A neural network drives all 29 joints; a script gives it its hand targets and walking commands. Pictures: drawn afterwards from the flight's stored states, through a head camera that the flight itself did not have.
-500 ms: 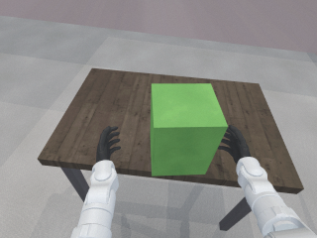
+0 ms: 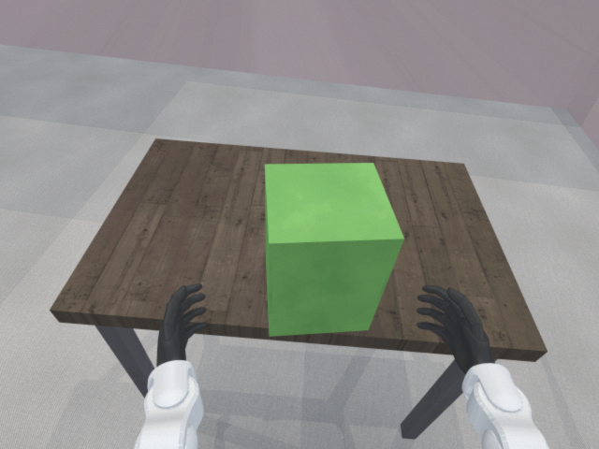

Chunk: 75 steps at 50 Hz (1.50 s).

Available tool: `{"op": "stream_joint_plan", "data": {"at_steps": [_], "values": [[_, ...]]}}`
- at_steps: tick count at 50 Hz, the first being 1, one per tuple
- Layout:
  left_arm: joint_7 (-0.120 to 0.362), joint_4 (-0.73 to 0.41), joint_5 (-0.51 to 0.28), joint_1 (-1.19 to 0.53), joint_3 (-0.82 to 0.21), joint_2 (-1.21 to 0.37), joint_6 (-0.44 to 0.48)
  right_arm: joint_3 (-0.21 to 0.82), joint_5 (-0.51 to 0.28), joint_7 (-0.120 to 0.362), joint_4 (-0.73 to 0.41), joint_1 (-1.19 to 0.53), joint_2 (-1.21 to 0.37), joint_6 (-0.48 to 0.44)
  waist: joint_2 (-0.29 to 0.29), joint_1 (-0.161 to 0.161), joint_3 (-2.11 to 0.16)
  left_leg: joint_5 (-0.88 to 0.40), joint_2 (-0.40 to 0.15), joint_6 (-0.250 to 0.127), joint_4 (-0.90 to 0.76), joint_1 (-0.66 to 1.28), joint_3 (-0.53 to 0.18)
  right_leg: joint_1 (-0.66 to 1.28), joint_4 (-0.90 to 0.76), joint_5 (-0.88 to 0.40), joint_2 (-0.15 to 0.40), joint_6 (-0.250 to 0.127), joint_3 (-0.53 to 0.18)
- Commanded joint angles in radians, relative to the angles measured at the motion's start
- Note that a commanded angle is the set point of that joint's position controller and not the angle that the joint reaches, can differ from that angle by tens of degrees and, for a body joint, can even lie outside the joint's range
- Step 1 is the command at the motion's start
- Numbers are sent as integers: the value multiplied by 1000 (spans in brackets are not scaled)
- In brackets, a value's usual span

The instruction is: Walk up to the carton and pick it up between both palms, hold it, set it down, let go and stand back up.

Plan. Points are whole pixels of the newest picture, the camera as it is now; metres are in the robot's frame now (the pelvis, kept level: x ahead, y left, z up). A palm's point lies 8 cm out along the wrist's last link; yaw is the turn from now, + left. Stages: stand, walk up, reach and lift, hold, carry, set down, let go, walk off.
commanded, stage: set down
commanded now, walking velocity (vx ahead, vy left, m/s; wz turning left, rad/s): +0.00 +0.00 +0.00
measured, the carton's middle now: (319, 252) +0.42 +0.02 +0.02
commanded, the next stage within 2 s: let go in 1.80 s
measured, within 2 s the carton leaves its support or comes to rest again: neither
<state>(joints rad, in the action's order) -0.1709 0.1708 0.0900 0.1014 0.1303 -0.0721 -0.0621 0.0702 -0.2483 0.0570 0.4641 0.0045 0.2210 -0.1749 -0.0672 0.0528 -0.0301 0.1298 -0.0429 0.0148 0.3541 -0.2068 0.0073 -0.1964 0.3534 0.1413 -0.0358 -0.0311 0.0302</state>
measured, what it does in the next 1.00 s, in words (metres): stands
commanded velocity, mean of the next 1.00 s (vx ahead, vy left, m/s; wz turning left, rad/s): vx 0.00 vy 0.00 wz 0.00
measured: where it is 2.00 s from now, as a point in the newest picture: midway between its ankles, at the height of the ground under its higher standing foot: outside the picture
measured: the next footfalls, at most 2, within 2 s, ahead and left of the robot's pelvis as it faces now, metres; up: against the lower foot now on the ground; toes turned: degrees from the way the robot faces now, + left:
none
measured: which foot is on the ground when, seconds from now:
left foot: down 0.00-1.00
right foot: down 0.00-1.00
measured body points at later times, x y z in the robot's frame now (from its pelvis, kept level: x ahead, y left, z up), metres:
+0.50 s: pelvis +0.03 +0.00 +0.00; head +0.03 +0.03 +0.45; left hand +0.23 +0.21 -0.01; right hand +0.25 -0.19 +0.01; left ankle +0.04 +0.14 -0.75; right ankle +0.03 -0.09 -0.75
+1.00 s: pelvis +0.03 +0.00 +0.00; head +0.04 +0.03 +0.45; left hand +0.21 +0.23 -0.04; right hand +0.23 -0.20 -0.01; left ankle +0.04 +0.14 -0.75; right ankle +0.03 -0.09 -0.75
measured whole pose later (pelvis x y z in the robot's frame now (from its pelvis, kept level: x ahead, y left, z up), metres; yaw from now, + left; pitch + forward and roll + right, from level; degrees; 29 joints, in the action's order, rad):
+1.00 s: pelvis +0.03 +0.00 +0.00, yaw +0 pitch +0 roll +0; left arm -0.08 0.17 0.07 0.32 0.10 0.06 -0.01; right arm 0.07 -0.25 0.04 0.35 0.29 0.22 -0.20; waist -0.07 0.05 0.00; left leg 0.16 -0.04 0.02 0.33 -0.16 0.01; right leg -0.15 0.31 0.17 -0.03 -0.03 0.02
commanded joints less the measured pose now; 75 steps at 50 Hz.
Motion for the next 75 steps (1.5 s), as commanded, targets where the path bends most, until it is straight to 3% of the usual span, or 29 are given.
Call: {"op": "stream_joint_plan", "data": {"at_steps": [1, 7, 11, 19, 29, 35, 40, 49, 61, 71, 75], "values": [[-3, -274, -82, 16, -164, 89, 33, -49, 9, 3, -289, 44, 80, -23, 25, -34, -48, 13, 63, -18, -89, 144, 35, 105, -118, 153, 17, -22, -74], [5, -298, -117, 48, -176, 129, 52, -45, 26, -9, -402, 107, 65, -19, 2, -22, -34, 28, 67, -24, -88, 141, 55, 89, -126, 164, 30, -14, -80], [12, -286, -123, 88, -171, 139, 46, -29, 30, -14, -390, 178, 59, -4, 12, -24, -10, 16, 69, -23, -91, 157, 61, 80, -136, 163, 34, -14, -82], [51, -265, -116, 180, -145, 171, 51, -24, 46, -29, -399, 272, 60, -19, 7, -29, -25, -119, 74, -20, -67, 200, 61, 109, -134, 22, 33, -3, -80], [65, -242, -103, 227, -151, 196, 98, -32, 55, -22, -314, 312, 71, -72, 52, -24, -50, -208, 68, 1, -42, 219, 57, 100, -124, -55, 23, -12, -72], [88, -171, -98, 253, -139, 209, 94, -27, 69, -24, -241, 338, 72, -75, 45, -36, -32, -218, 71, 1, -41, 229, 62, 105, -132, -89, 26, -7, -75], [86, -185, -100, 238, -142, 227, 94, -47, 75, -22, -236, 318, 84, -86, 61, -36, -47, -213, 66, 4, -42, 233, 63, 90, -129, -78, 20, -8, -64], [97, -108, -105, 189, -140, 257, 77, -60, 111, -22, -178, 284, 67, -65, 58, -44, -5, -98, 62, -8, -62, 185, 71, 59, -139, 39, 29, -6, -67], [115, -45, -117, 147, -130, 293, 62, -66, 143, -30, -125, 265, 44, -53, 58, -47, 18, -43, 61, -6, -62, 169, 78, 35, -143, 93, 39, 4, -64], [142, 22, -111, 171, -113, 316, 51, -55, 159, -46, -61, 281, 34, -62, 55, -49, 15, -95, 64, 5, -47, 185, 79, 46, -136, -19, 40, 15, -61], [145, -9, -107, 180, -108, 324, 59, -47, 152, -49, -50, 292, 34, -82, 71, -46, -15, -150, 65, 15, -35, 197, 78, 68, -119, -103, 36, 20, -56]]}}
